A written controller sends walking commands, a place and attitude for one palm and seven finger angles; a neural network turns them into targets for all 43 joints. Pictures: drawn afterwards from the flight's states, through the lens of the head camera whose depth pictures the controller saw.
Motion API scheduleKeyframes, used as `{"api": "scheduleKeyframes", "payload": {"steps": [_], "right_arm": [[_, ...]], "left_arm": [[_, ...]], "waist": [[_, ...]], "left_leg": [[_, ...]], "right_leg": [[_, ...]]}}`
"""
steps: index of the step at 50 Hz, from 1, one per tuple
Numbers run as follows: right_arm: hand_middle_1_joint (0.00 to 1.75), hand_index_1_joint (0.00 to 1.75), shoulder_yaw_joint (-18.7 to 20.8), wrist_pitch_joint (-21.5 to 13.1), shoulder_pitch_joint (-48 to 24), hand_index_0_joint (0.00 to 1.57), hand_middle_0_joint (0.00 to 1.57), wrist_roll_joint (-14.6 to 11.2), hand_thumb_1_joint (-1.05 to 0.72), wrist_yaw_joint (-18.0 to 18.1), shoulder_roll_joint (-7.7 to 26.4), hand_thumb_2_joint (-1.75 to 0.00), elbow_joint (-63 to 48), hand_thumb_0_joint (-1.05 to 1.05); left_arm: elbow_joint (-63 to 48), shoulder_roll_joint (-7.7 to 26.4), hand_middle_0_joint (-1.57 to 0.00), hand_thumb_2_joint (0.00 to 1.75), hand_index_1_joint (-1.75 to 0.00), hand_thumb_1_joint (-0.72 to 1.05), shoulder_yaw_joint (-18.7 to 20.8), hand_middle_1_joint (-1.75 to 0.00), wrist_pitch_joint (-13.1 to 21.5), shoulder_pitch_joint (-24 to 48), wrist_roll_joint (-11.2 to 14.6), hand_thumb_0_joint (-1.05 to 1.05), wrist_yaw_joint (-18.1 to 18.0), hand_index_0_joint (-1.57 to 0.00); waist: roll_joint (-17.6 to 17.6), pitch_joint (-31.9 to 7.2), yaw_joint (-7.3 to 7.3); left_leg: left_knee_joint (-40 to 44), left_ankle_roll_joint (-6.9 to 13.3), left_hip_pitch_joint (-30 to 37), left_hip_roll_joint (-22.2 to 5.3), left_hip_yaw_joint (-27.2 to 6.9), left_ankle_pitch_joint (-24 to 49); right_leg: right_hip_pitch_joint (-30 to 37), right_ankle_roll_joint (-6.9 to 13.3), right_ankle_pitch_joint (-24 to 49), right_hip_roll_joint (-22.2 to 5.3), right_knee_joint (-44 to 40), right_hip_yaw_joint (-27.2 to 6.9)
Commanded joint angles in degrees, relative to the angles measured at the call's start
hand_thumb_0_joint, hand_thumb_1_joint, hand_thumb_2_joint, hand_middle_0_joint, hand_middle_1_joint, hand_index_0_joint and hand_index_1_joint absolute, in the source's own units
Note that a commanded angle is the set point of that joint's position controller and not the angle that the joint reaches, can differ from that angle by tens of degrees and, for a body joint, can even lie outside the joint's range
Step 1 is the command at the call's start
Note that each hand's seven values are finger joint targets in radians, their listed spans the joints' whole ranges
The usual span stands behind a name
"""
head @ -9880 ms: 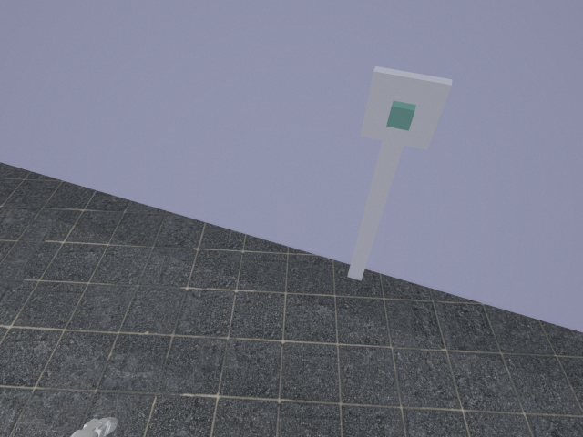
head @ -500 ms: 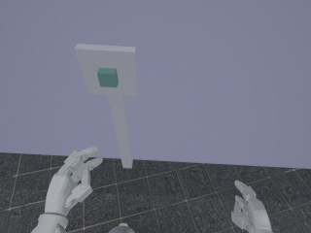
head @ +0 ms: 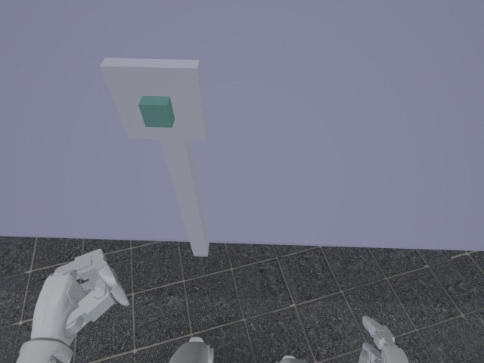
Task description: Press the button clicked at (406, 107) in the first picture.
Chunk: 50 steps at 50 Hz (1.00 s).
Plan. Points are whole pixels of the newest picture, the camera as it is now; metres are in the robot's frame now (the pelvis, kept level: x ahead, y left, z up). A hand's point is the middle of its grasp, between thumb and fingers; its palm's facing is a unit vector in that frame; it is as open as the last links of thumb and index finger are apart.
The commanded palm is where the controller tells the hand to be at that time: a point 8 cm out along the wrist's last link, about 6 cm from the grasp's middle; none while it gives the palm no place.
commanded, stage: raise the hand and make a fist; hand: left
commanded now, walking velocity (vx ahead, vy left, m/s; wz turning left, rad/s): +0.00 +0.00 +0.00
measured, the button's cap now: (157, 111) +0.57 +0.20 +0.10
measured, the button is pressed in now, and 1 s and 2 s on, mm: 0 0 0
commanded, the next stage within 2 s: aim a knuckle at the button in 1.16 s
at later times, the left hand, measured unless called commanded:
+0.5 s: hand (78, 286) +0.22 +0.24 +0.07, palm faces +0.02 -1.00 -0.04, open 3.1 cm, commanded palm +0.19 +0.29 +0.08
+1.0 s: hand (73, 277) +0.22 +0.24 +0.09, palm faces +0.02 -1.00 -0.03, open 3.1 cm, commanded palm +0.20 +0.29 +0.09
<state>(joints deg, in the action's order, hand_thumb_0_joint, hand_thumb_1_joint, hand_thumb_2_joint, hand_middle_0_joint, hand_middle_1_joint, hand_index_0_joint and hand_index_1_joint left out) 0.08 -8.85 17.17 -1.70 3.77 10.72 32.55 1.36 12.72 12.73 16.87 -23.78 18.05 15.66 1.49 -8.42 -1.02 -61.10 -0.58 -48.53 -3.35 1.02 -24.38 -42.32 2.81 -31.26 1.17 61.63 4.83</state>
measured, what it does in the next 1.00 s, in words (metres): stands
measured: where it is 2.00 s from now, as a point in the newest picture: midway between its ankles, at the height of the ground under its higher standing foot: outside the picture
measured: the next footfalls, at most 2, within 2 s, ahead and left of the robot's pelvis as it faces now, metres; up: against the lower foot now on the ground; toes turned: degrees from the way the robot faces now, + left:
none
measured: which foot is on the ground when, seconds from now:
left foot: down 0.00-1.00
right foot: down 0.00-1.00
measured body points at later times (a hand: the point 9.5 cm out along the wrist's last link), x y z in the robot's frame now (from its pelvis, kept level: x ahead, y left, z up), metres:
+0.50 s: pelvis +0.00 +0.04 +0.01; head +0.04 +0.05 +0.46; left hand +0.21 +0.29 +0.07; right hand +0.20 -0.18 -0.05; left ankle +0.06 +0.13 -0.66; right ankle +0.00 -0.09 -0.66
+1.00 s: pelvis +0.00 +0.03 +0.02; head +0.03 +0.04 +0.47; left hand +0.22 +0.29 +0.09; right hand +0.17 -0.21 -0.05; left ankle +0.06 +0.13 -0.66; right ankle +0.00 -0.09 -0.66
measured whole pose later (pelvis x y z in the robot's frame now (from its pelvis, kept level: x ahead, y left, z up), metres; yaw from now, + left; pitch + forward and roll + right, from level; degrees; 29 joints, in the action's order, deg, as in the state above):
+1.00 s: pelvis +0.00 +0.03 +0.02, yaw +1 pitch +9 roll -3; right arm -1.9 -10.6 16.5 -1.9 3.0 14.1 30.2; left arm -0.7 15.8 12.9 16.8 -20.2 18.1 16.6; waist 1.7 -6.4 -0.9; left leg -55.7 1.6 -42.0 -2.0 0.5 -22.4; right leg -34.1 0.8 -27.7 0.4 53.2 5.3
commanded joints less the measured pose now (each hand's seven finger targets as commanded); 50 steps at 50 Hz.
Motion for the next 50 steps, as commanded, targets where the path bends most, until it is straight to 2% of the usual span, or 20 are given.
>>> {"api": "scheduleKeyframes", "payload": {"steps": [1, 4, 6, 8, 11, 15, 19, 21, 26, 28, 30, 31, 35, 36, 40, 41, 44, 46, 47, 50], "right_arm": [[0.3, 0.3, 3.2, -3.8, -7.1, 0.2, 0.2, 0.7, -0.9, -0.1, 7.7, -0.9, -8.8, 0.0], [0.3, 0.3, 3.3, -4.7, -5.9, 0.2, 0.2, 0.3, -0.9, -0.2, 9.5, -0.9, -8.6, 0.0], [0.3, 0.3, 3.4, -5.6, -5.5, 0.2, 0.2, -0.1, -0.9, 0.0, 10.3, -0.9, -9.3, 0.0], [0.3, 0.3, 3.7, -6.0, -5.3, 0.2, 0.2, -0.4, -0.9, 0.4, 10.6, -0.9, -9.7, 0.0], [0.3, 0.3, 3.5, -5.8, -5.9, 0.2, 0.2, -0.1, -0.9, 0.4, 10.2, -0.9, -10.0, 0.0], [0.3, 0.3, 3.0, -4.2, -6.3, 0.2, 0.2, 0.1, -0.9, 0.0, 9.4, -0.9, -10.7, 0.0], [0.3, 0.3, 2.5, -2.8, -5.6, 0.2, 0.2, 0.0, -0.9, -0.5, 10.2, -0.9, -11.6, 0.0], [0.3, 0.3, 2.2, -2.7, -5.4, 0.2, 0.2, -0.1, -0.9, -0.6, 10.6, -0.9, -12.2, 0.0], [0.3, 0.3, 1.5, -3.0, -5.3, 0.2, 0.2, -0.1, -0.9, -0.2, 10.8, -0.9, -13.1, 0.0], [0.3, 0.3, 1.1, -3.1, -5.5, 0.2, 0.2, -0.1, -0.9, -0.2, 10.3, -0.9, -13.1, 0.0], [0.3, 0.3, 0.9, -3.2, -5.7, 0.2, 0.2, -0.1, -0.9, -0.3, 10.2, -0.9, -12.8, 0.0], [0.3, 0.3, 0.8, -3.2, -5.9, 0.2, 0.2, 0.1, -0.9, -0.3, 10.4, -0.9, -12.7, 0.0], [0.3, 0.3, 0.8, -3.6, -5.7, 0.2, 0.2, -0.5, -0.9, -0.2, 10.8, -0.9, -12.3, 0.0], [0.3, 0.3, 0.8, -3.5, -5.6, 0.2, 0.2, -0.5, -0.9, -0.3, 11.0, -0.9, -12.4, 0.0], [0.3, 0.3, 0.9, -4.3, -5.6, 0.2, 0.2, -0.7, -0.9, 0.1, 11.3, -0.9, -12.6, 0.0], [0.3, 0.3, 1.0, -4.4, -5.9, 0.2, 0.2, -0.5, -0.9, 0.1, 11.1, -0.9, -12.3, 0.0], [0.3, 0.3, 1.0, -4.7, -5.8, 0.2, 0.2, -0.4, -0.9, 0.0, 10.9, -0.9, -12.0, 0.0], [0.3, 0.3, 1.0, -4.8, -5.9, 0.2, 0.2, -0.1, -0.9, -0.1, 10.9, -0.9, -11.7, 0.0], [0.3, 0.3, 1.0, -4.8, -5.9, 0.2, 0.2, -0.3, -0.9, -0.2, 10.9, -0.9, -11.6, 0.0], [0.3, 0.3, 1.2, -4.9, -5.5, 0.2, 0.2, -0.3, -0.9, -0.4, 10.8, -0.9, -11.4, 0.0]], "left_arm": [[-12.6, 7.3, -1.3, 0.9, -1.5, 0.9, 3.4, -1.5, 11.8, 1.9, -0.6, 0.0, -2.1, -1.3], [-10.2, 6.0, -1.3, 0.9, -1.5, 0.9, -1.6, -1.5, 13.4, 2.8, -1.2, 0.0, 1.9, -1.3], [-11.0, 6.6, -1.3, 0.9, -1.5, 0.9, -2.1, -1.5, 12.5, 2.9, -0.1, 0.0, 4.1, -1.3], [-13.8, 9.2, -1.3, 0.9, -1.5, 0.9, 1.1, -1.5, 11.2, 2.3, 0.7, 0.0, 4.2, -1.3], [-18.4, 12.4, -1.3, 0.9, -1.5, 0.9, 5.6, -1.5, 9.9, 2.5, 0.7, 0.0, 0.9, -1.3], [-17.9, 8.4, -1.3, 0.9, -1.5, 0.9, 3.9, -1.5, 8.4, 0.7, 0.3, 0.0, -3.2, -1.3], [-14.1, 6.4, -1.3, 0.9, -1.5, 0.9, -0.4, -1.5, 5.7, 1.3, -1.7, 0.0, -1.9, -1.3], [-13.0, 7.0, -1.3, 0.9, -1.5, 0.9, -1.2, -1.5, 4.1, 2.6, -1.9, 0.0, -0.2, -1.3], [-18.1, 11.7, -1.3, 0.9, -1.5, 0.9, 3.2, -1.5, 3.9, 7.1, -0.9, 0.0, 0.6, -1.3], [-19.5, 11.5, -1.3, 0.9, -1.5, 0.9, 4.1, -1.5, 4.6, 7.6, -0.3, 0.0, -0.2, -1.3], [-19.0, 10.9, -1.3, 0.9, -1.5, 0.9, 4.1, -1.5, 5.2, 7.8, -0.1, 0.0, -1.0, -1.3], [-18.1, 11.4, -1.3, 0.9, -1.5, 0.9, 4.4, -1.5, 5.2, 8.4, -0.1, 0.0, -1.1, -1.3], [-14.3, 9.5, -1.3, 0.9, -1.5, 0.9, 2.2, -1.5, 3.3, 7.4, -0.2, 0.0, 0.6, -1.3], [-13.2, 10.0, -1.3, 0.9, -1.5, 0.9, 2.4, -1.5, 2.5, 7.6, -0.2, 0.0, 1.1, -1.3], [-14.5, 11.6, -1.3, 0.9, -1.5, 0.9, 3.4, -1.5, 0.8, 8.2, 0.2, 0.0, 2.2, -1.3], [-13.6, 12.1, -1.3, 0.9, -1.5, 0.9, 4.5, -1.5, 0.8, 7.7, 0.6, 0.0, 2.0, -1.3], [-15.3, 11.7, -1.3, 0.9, -1.5, 0.9, 5.2, -1.5, 2.6, 8.3, 1.4, 0.0, 1.4, -1.3], [-14.7, 12.4, -1.3, 0.9, -1.5, 0.9, 5.9, -1.5, 3.8, 8.8, 1.5, 0.0, 0.6, -1.3], [-14.4, 11.5, -1.3, 0.9, -1.5, 0.9, 5.3, -1.5, 4.1, 8.6, 1.3, 0.0, 0.5, -1.3], [-14.0, 10.9, -1.3, 0.9, -1.5, 0.9, 4.3, -1.5, 4.9, 8.2, 0.8, 0.0, 0.6, -1.3]], "waist": [[-3.2, -5.0, 0.7], [0.4, -4.6, -1.02], [0.4, -6.8, -0.86], [1.8, -11.6, 0.51], [3.8, -14.4, 2.33], [3.5, -9.5, 1.79], [2.4, -5.6, -0.02], [2.4, -4.7, -0.38], [4.3, -8.2, 0.87], [5.9, -8.5, 1.17], [5.7, -6.9, 1.08], [3.9, -6.3, 0.95], [4.6, -5.0, 0.33], [2.4, -5.0, 0.36], [3.9, -6.5, 0.82], [1.6, -6.3, 1.07], [2.8, -6.0, 1.29], [1.3, -5.3, 1.29], [3.0, -4.9, 1.32], [3.8, -5.3, 0.87]], "left_leg": [[4.0, 2.1, 5.3, 2.3, -2.9, 9.9], [4.7, 2.6, 7.1, 2.3, -2.9, 6.6], [5.6, 2.8, 9.1, 2.3, -3.3, 6.5], [7.1, 2.9, 12.2, 2.4, -3.3, 7.9], [9.3, 2.5, 15.6, 2.2, -4.0, 10.4], [11.5, 1.9, 16.7, 1.9, -4.7, 9.8], [12.3, 1.8, 16.0, 1.7, -5.2, 8.2], [12.6, 2.0, 15.5, 1.8, -5.5, 7.3], [13.9, 1.6, 19.1, 1.7, -6.3, 8.3], [14.9, 1.2, 20.6, 1.5, -6.8, 8.0], [15.8, 1.1, 20.3, 1.4, -7.3, 5.6], [15.8, 1.3, 19.2, 1.5, -7.5, 4.3], [16.4, 1.4, 18.9, 1.8, -6.8, 2.8], [16.5, 1.7, 17.8, 1.9, -6.9, 2.3], [16.6, 1.8, 19.2, 2.2, -6.0, 4.5], [16.2, 2.0, 18.5, 2.3, -5.7, 5.0], [15.8, 1.8, 18.9, 2.5, -5.0, 6.4], [15.3, 1.9, 17.6, 2.6, -4.9, 6.0], [15.2, 1.8, 17.7, 2.6, -4.7, 6.0], [14.6, 1.9, 17.9, 2.7, -4.3, 6.1]], "right_leg": [[2.3, -3.8, 16.2, -1.3, -11.5, -7.3], [-2.5, -2.6, 8.5, -0.5, -12.2, -6.0], [-1.5, -2.2, 7.1, -0.1, -12.7, -5.5], [0.8, -1.9, 8.9, 0.1, -12.6, -4.5], [2.6, -1.4, 11.7, 1.0, -11.0, -2.0], [1.7, -1.3, 12.2, 1.3, -11.1, 0.1], [0.2, -1.5, 11.8, 1.4, -12.1, 0.5], [0.6, -1.4, 11.4, 1.6, -12.7, 0.3], [2.8, -1.0, 11.8, 1.8, -13.1, 0.2], [2.8, -0.8, 11.5, 1.6, -13.2, 0.4], [2.3, -0.8, 10.3, 1.7, -13.6, 0.6], [2.7, -0.9, 9.7, 1.9, -13.7, 0.5], [2.9, -1.1, 9.1, 1.6, -15.3, 0.2], [3.9, -1.1, 8.7, 1.7, -15.6, 0.2], [5.4, -1.2, 9.9, 1.3, -16.9, -0.3], [6.2, -1.2, 9.8, 1.5, -17.1, -0.4], [6.0, -1.2, 10.2, 1.4, -17.2, -0.6], [6.1, -1.2, 9.5, 1.5, -17.0, -0.9], [5.7, -1.2, 9.5, 1.4, -16.9, -1.1], [5.1, -1.3, 9.8, 1.1, -16.9, -1.3]]}}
